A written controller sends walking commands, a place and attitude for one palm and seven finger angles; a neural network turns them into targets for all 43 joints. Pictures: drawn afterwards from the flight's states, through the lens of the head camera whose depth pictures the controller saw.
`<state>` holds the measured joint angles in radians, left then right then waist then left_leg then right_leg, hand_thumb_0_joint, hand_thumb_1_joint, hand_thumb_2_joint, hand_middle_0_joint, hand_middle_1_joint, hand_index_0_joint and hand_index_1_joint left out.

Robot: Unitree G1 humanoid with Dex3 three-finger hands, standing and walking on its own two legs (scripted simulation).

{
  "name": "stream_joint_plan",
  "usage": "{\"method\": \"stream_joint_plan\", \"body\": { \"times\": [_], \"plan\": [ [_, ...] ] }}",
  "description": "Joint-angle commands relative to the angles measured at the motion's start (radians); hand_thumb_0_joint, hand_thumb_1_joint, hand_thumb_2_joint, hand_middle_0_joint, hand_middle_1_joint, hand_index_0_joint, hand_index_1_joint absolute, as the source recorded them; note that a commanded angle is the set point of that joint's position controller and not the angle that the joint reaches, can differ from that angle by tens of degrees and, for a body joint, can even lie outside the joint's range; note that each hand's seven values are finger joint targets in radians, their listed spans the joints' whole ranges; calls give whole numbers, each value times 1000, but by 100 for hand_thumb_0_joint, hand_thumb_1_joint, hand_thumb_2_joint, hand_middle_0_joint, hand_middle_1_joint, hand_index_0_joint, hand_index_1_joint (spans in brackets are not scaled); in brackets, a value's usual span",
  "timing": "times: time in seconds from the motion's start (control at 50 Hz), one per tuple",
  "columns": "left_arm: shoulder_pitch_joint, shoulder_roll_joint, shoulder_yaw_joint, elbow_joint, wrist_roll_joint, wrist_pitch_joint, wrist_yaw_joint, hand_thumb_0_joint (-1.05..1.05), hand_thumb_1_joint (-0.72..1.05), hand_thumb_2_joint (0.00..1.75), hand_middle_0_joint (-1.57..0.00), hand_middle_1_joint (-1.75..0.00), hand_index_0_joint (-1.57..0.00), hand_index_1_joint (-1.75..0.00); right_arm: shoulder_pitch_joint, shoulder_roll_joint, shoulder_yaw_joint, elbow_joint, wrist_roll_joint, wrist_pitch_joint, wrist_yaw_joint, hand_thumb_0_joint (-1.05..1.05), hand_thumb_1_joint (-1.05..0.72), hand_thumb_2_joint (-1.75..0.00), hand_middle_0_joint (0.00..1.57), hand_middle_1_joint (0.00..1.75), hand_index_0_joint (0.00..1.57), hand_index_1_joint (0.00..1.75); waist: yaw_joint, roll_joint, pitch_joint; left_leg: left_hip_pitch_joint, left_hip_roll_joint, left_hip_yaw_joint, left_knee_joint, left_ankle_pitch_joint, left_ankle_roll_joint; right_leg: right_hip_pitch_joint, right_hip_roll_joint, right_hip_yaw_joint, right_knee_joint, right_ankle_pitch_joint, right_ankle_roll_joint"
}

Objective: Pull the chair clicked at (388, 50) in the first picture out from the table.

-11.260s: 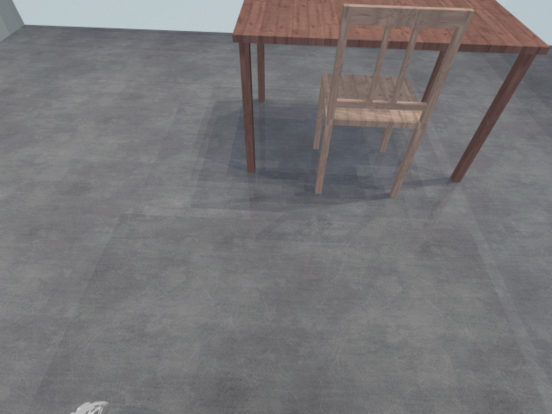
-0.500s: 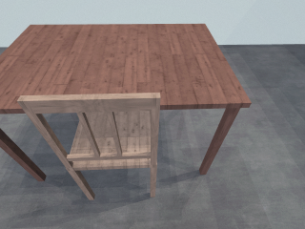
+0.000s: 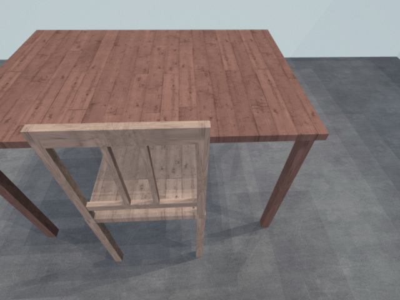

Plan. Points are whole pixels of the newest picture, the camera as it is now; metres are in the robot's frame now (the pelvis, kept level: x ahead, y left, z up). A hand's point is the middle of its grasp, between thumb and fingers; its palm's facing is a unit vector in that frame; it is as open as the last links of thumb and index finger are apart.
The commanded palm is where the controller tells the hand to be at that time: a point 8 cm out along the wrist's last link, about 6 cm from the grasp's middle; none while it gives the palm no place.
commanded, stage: look again from close up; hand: left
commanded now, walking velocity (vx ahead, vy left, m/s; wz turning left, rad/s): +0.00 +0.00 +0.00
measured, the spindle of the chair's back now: (117, 177) +0.44 +0.26 -0.10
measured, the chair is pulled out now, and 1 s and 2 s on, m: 0.00 0.00 0.00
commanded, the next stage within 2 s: raise the hand toward the chair's back in 0.78 s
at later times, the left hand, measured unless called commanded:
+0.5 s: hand out of the picture -0.02 +0.15 -0.18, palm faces +0.02 -0.99 -0.16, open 7.4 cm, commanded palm none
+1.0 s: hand out of the picture +0.07 +0.21 -0.12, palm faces +0.20 -0.94 -0.28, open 7.3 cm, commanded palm +0.10 +0.22 -0.07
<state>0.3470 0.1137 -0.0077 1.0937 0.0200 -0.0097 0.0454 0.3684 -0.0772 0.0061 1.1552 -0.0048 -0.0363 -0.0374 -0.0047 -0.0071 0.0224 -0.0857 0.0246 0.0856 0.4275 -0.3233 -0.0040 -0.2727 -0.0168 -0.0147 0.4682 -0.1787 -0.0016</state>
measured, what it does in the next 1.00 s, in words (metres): stands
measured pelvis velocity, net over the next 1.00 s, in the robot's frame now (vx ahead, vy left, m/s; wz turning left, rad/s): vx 0.00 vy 0.01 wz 0.04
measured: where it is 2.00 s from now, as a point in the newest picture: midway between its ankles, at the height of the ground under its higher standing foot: outside the picture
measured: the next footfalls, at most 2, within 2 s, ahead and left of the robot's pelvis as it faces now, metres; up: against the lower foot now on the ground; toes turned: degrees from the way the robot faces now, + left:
none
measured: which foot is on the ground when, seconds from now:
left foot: down 0.00-1.00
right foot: down 0.00-1.00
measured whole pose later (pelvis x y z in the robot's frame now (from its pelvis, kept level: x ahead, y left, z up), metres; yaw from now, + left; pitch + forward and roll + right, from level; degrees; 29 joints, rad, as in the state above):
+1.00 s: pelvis +0.00 +0.01 -0.01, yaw +2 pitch +0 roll +0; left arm 0.53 0.19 -0.01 0.42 -0.10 0.09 0.15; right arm 0.43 -0.15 0.01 0.97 0.04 -0.22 -0.07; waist -0.02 0.02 -0.01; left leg -0.16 0.00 0.06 0.51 -0.36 0.01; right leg -0.33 -0.05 -0.04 0.55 -0.23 0.01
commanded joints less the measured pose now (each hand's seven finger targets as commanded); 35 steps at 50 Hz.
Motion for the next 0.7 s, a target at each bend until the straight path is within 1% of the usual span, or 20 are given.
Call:
{"method": "stream_joint_plan", "body": {
  "times": [0.0, 0.04, 0.08, 0.14, 0.18, 0.22, 0.24, 0.26, 0.3, 0.32, 0.36, 0.4, 0.44, 0.46, 0.54, 0.56, 0.6, 0.62, 0.66, 0.68],
  "plan": [
    [74, 79, 11, -33, -6, -11, 3, 0, 90, 90, -20, -30, -20, -30, 118, -67, -8, -3, 4, -10, 1, 0, -90, -90, 20, 30, 20, 30, -2, 13, 73, -107, 77, -79, -103, 135, 39, 28, -61, 87, -72, 77, -38],
    [76, 78, 10, -33, -5, -10, 3, 0, 90, 90, -20, -30, -20, -30, 111, -65, -8, -4, 4, -9, 0, 0, -90, -90, 20, 30, 20, 30, 2, 28, 94, -124, 78, -82, -108, 122, 39, 20, -59, 86, -76, 63, -36],
    [78, 78, 10, -29, -5, -12, 3, 0, 90, 90, -20, -30, -20, -30, 114, -64, -7, -2, 4, -10, 0, 0, -90, -90, 20, 30, 20, 30, -1, 3, 79, -107, 76, -78, -101, 138, 38, 24, -62, 88, -74, 82, -39],
    [75, 78, 10, -32, -5, -10, 3, 0, 90, 90, -20, -30, -20, -30, 109, -69, -9, -3, 4, -8, 1, 0, -90, -90, 20, 30, 20, 30, 0, 6, 96, -115, 77, -77, -102, 122, 38, 12, -59, 89, -76, 65, -36],
    [76, 81, 10, -31, -4, -10, 3, 0, 90, 90, -20, -30, -20, -30, 111, -64, -8, -1, 4, -6, 2, 0, -90, -90, 20, 30, 20, 30, 0, -4, 98, -119, 73, -75, -103, 101, 38, 11, -60, 94, -83, 46, -37],
    [74, 79, 9, -33, -5, -9, 2, 0, 90, 90, -20, -30, -20, -30, 112, -62, -10, -3, 4, -5, 2, 0, -90, -90, 20, 30, 20, 30, -2, 1, 97, -120, 76, -77, -111, 87, 40, 11, -55, 90, -87, 33, -37],
    [76, 78, 10, -35, -5, -10, 2, 0, 90, 90, -20, -30, -20, -30, 112, -66, -9, -4, 4, -7, 2, 0, -90, -90, 20, 30, 20, 30, -1, 14, 92, -121, 74, -76, -104, 104, 39, 14, -58, 92, -81, 48, -36],
    [75, 82, 10, -34, -4, -10, 3, 0, 90, 90, -20, -30, -20, -30, 111, -63, -8, -2, 4, -8, 2, 0, -90, -90, 20, 30, 20, 30, 0, 7, 95, -122, 75, -77, -105, 108, 39, 13, -59, 91, -79, 50, -36],
    [78, 80, 10, -31, -5, -11, 3, 0, 90, 90, -20, -30, -20, -30, 114, -65, -7, -1, 4, -11, 1, 0, -90, -90, 20, 30, 20, 30, -2, 12, 66, -103, 77, -75, -102, 131, 40, 24, -60, 91, -72, 73, -37],
    [77, 79, 9, -35, -6, -10, 2, 0, 90, 90, -20, -30, -20, -30, 109, -62, -9, -3, 5, -10, 1, 0, -90, -90, 20, 30, 20, 30, -1, 18, 77, -108, 78, -79, -107, 122, 42, 23, -56, 89, -79, 67, -37],
    [78, 79, 10, -34, -5, -11, 3, 0, 90, 90, -20, -30, -20, -30, 111, -64, -8, -2, 5, -10, 1, 0, -90, -90, 20, 30, 20, 30, -2, 2, 82, -113, 76, -75, -99, 127, 39, 20, -60, 92, -75, 74, -37],
    [79, 81, 9, -32, -4, -13, 3, 0, 90, 90, -20, -30, -20, -30, 116, -66, -8, -1, 5, -12, 2, 0, -90, -90, 20, 30, 20, 30, -3, -1, 63, -101, 76, -72, -96, 153, 40, 34, -64, 89, -70, 103, -37],
    [81, 79, 8, -33, -5, -12, 3, 0, 90, 90, -20, -30, -20, -30, 108, -66, -8, 1, 5, -11, 1, 0, -90, -90, 20, 30, 20, 30, 0, 7, 77, -107, 75, -73, -93, 148, 39, 27, -63, 92, -74, 96, -38],
    [81, 81, 9, -31, -5, -13, 4, 0, 90, 90, -20, -30, -20, -30, 112, -64, -7, 1, 6, -11, 1, 0, -90, -90, 20, 30, 20, 30, -3, 2, 69, -101, 75, -72, -93, 156, 38, 32, -63, 92, -71, 106, -38],
    [78, 80, 8, -32, -5, -12, 4, 0, 90, 90, -20, -30, -20, -30, 108, -65, -8, 3, 6, -11, 0, 0, -90, -90, 20, 30, 20, 30, -2, 19, 80, -106, 77, -71, -96, 153, 37, 26, -62, 90, -72, 100, -37],
    [80, 80, 7, -29, -5, -12, 4, 0, 90, 90, -20, -30, -20, -30, 108, -62, -7, 3, 5, -11, 1, 0, -90, -90, 20, 30, 20, 30, -2, 10, 79, -103, 77, -72, -97, 155, 38, 26, -63, 91, -71, 101, -38],
    [81, 81, 8, -30, -4, -13, 4, 0, 90, 90, -20, -30, -20, -30, 111, -63, -8, 3, 6, -11, 1, 0, -90, -90, 20, 30, 20, 30, -2, 14, 74, -99, 77, -69, -98, 152, 38, 28, -63, 91, -71, 100, -37],
    [79, 81, 7, -31, -5, -11, 3, 0, 90, 90, -20, -30, -20, -30, 105, -62, -8, 2, 6, -9, 0, 0, -90, -90, 20, 30, 20, 30, -2, 17, 89, -107, 78, -73, -103, 137, 39, 25, -59, 91, -79, 87, -37],
    [78, 81, 8, -31, -5, -11, 4, 0, 90, 90, -20, -30, -20, -30, 110, -66, -7, 1, 6, -10, 1, 0, -90, -90, 20, 30, 20, 30, -2, 1, 85, -108, 77, -73, -100, 133, 38, 24, -61, 93, -75, 81, -36],
    [78, 80, 8, -31, -4, -11, 4, 0, 90, 90, -20, -30, -20, -30, 110, -65, -7, 2, 6, -10, 1, 0, -90, -90, 20, 30, 20, 30, -3, 10, 79, -104, 78, -73, -102, 137, 39, 23, -60, 94, -74, 83, -36]
  ]
}}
